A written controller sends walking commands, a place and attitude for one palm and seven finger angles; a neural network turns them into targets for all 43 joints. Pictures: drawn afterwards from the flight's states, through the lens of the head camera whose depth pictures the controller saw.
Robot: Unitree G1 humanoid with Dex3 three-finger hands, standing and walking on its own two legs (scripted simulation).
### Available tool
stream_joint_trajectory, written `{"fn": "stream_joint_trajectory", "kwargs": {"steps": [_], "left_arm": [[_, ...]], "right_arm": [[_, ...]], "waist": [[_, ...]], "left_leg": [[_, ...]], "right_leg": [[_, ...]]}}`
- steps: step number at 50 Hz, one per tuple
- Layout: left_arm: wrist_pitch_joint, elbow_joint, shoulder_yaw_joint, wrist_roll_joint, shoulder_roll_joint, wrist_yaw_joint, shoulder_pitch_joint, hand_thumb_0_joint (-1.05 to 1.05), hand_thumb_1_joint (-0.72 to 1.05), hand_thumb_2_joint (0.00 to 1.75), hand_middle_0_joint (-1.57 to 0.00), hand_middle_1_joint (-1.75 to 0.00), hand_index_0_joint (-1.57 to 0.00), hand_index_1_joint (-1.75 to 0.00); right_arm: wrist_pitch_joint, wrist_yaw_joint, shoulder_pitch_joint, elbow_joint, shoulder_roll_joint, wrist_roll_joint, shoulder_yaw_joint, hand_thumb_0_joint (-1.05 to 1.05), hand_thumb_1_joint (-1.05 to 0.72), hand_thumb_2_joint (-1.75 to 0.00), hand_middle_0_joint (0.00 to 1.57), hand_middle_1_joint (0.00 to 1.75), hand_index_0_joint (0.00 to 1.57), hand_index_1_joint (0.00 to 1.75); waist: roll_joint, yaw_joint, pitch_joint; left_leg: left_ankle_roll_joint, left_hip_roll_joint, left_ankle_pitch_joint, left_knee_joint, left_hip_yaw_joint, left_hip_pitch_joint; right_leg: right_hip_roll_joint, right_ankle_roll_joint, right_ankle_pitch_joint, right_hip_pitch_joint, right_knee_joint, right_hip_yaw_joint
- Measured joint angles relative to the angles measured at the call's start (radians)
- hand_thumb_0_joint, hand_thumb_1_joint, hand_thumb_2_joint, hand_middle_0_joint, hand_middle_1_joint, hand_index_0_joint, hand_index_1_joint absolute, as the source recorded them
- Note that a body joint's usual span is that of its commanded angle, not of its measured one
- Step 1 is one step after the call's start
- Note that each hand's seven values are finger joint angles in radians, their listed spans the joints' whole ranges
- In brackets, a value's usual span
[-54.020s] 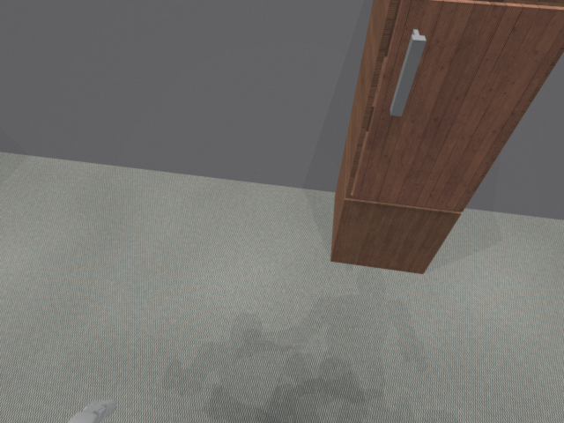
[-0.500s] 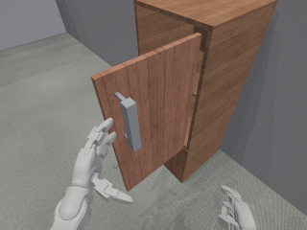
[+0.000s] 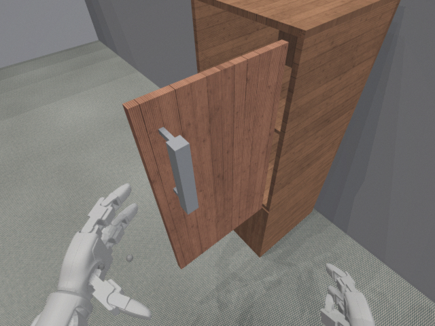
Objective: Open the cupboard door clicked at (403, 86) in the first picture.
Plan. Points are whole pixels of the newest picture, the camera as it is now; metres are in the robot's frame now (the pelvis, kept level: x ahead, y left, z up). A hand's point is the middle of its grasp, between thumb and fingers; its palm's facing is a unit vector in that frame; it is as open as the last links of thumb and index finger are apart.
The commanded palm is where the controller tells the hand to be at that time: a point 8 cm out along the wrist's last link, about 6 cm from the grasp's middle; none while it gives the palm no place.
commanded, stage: draw the hand back to the body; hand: left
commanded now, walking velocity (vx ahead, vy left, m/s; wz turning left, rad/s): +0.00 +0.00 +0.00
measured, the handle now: (177, 172) +0.35 +0.11 +0.12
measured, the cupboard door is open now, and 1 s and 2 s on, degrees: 90 90 90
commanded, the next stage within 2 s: step back with the hand held close in 1.56 s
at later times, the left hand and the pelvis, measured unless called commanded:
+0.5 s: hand (90, 253) +0.19 +0.20 +0.13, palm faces +0.02 -1.00 -0.08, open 16.2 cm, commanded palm +0.15 +0.26 +0.14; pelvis -0.01 +0.02 +0.00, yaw +0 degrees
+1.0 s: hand (45, 227) +0.21 +0.27 +0.15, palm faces +0.36 -0.85 -0.39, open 11.3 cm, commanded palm +0.16 +0.31 +0.17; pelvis +0.01 +0.03 +0.02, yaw -2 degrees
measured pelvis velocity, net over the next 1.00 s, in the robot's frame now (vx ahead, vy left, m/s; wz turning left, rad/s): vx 0.01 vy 0.03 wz -0.04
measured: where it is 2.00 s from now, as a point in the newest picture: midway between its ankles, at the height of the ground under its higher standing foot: outside the picture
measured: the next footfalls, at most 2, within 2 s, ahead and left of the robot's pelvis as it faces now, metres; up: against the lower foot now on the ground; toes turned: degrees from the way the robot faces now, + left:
none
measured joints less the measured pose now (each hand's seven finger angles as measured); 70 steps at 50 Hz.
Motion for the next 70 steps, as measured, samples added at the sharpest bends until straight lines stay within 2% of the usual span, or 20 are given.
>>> {"fn": "stream_joint_trajectory", "kwargs": {"steps": [6, 16, 25, 27, 29, 32, 35, 39, 50, 62, 70], "left_arm": [[-0.014, -0.011, -0.002, 0.011, 0.012, 0.011, -0.032, -0.01, -0.5, 0.3, -0.15, -0.3, -0.15, -0.3], [0.068, -0.016, 0.07, -0.028, 0.041, -0.007, -0.045, -0.01, -0.5, 0.3, -0.15, -0.3, -0.15, -0.3], [0.098, -0.044, 0.108, -0.04, 0.061, -0.034, -0.05, -0.01, -0.47, 0.31, -0.15, -0.3, -0.15, -0.3], [0.086, -0.062, 0.097, 0.032, 0.082, 0.041, -0.04, -0.01, -0.44, 0.33, -0.15, -0.3, -0.15, -0.3], [0.068, -0.081, 0.092, 0.086, 0.09, 0.125, -0.016, -0.01, -0.4, 0.34, -0.15, -0.3, -0.16, -0.3], [0.048, -0.096, 0.086, 0.141, 0.087, 0.211, 0.014, -0.01, -0.32, 0.38, -0.16, -0.3, -0.16, -0.3], [0.034, -0.098, 0.081, 0.176, 0.088, 0.262, 0.028, -0.01, -0.23, 0.42, -0.16, -0.3, -0.16, -0.3], [0.021, -0.098, 0.092, 0.2, 0.102, 0.297, 0.031, -0.01, -0.1, 0.47, -0.17, -0.3, -0.17, -0.3], [0.003, -0.075, 0.168, 0.21, 0.125, 0.319, 0.004, 0.0, 0.28, 0.64, -0.18, -0.3, -0.19, -0.31], [0.002, -0.042, 0.258, 0.196, 0.153, 0.319, -0.03, 0.01, 0.69, 0.81, -0.2, -0.3, -0.2, -0.31], [0.005, -0.041, 0.233, 0.196, 0.127, 0.316, -0.029, 0.01, 0.84, 0.88, -0.2, -0.3, -0.21, -0.31]], "right_arm": [[-0.028, -0.001, 0.002, 0.011, 0.011, 0.001, 0.004, 0.01, -0.9, -0.9, 0.2, 0.3, 0.2, 0.3], [-0.036, -0.011, 0.004, 0.021, 0.02, 0.012, 0.026, 0.01, -0.9, -0.9, 0.2, 0.3, 0.21, 0.3], [-0.061, -0.016, -0.009, 0.03, 0.013, 0.016, 0.031, 0.01, -0.9, -0.9, 0.2, 0.3, 0.21, 0.3], [-0.055, -0.02, -0.018, 0.034, 0.016, 0.0, 0.028, 0.01, -0.9, -0.9, 0.2, 0.3, 0.21, 0.3], [-0.043, -0.019, -0.026, 0.035, 0.022, -0.012, 0.027, 0.01, -0.9, -0.9, 0.2, 0.3, 0.21, 0.3], [-0.021, -0.016, -0.032, 0.037, 0.028, -0.022, 0.023, 0.01, -0.9, -0.9, 0.2, 0.3, 0.21, 0.3], [-0.003, -0.014, -0.031, 0.045, 0.03, -0.03, 0.019, 0.01, -0.9, -0.9, 0.2, 0.3, 0.21, 0.3], [0.019, -0.013, -0.029, 0.066, 0.032, -0.037, 0.016, 0.01, -0.9, -0.9, 0.2, 0.3, 0.21, 0.3], [0.069, -0.002, -0.037, 0.092, 0.035, -0.04, 0.001, 0.01, -0.9, -0.9, 0.2, 0.3, 0.21, 0.3], [0.103, 0.0, -0.055, 0.093, 0.028, -0.036, -0.018, 0.01, -0.9, -0.9, 0.2, 0.3, 0.21, 0.3], [0.107, 0.005, -0.056, 0.093, 0.02, -0.038, -0.024, 0.01, -0.9, -0.9, 0.2, 0.3, 0.21, 0.3]], "waist": [[-0.004, -0.004, -0.003], [0.006, 0.0, -0.01], [0.001, 0.014, -0.003], [-0.001, 0.017, 0.008], [-0.004, 0.014, 0.017], [-0.009, 0.015, 0.036], [-0.01, 0.02, 0.053], [-0.01, 0.025, 0.064], [-0.003, 0.022, 0.068], [-0.002, 0.032, 0.07], [0.002, 0.031, 0.07]], "left_leg": [[0.004, -0.004, 0.003, 0.007, 0.005, -0.01], [0.013, -0.007, 0.014, -0.013, 0.012, 0.021], [0.022, -0.014, 0.025, -0.032, 0.009, 0.045], [0.023, -0.014, 0.03, -0.047, 0.013, 0.065], [0.025, -0.014, 0.041, -0.071, 0.017, 0.085], [0.027, -0.014, 0.057, -0.108, 0.025, 0.113], [0.031, -0.018, 0.071, -0.141, 0.03, 0.14], [0.036, -0.025, 0.085, -0.181, 0.036, 0.173], [0.041, -0.032, 0.096, -0.241, 0.052, 0.231], [0.035, -0.025, 0.1, -0.261, 0.055, 0.249], [0.031, -0.022, 0.108, -0.27, 0.051, 0.251]], "right_leg": [[-0.004, 0.003, 0.003, -0.013, 0.011, 0.005], [-0.006, 0.012, 0.023, 0.021, -0.02, 0.012], [-0.012, 0.021, 0.039, 0.052, -0.05, 0.009], [-0.01, 0.022, 0.047, 0.072, -0.068, 0.013], [-0.009, 0.024, 0.06, 0.091, -0.094, 0.018], [-0.007, 0.027, 0.081, 0.118, -0.133, 0.025], [-0.009, 0.03, 0.096, 0.143, -0.166, 0.03], [-0.014, 0.035, 0.109, 0.171, -0.2, 0.037], [-0.018, 0.044, 0.121, 0.22, -0.249, 0.052], [-0.01, 0.039, 0.127, 0.237, -0.274, 0.055], [-0.006, 0.035, 0.133, 0.24, -0.281, 0.052]]}}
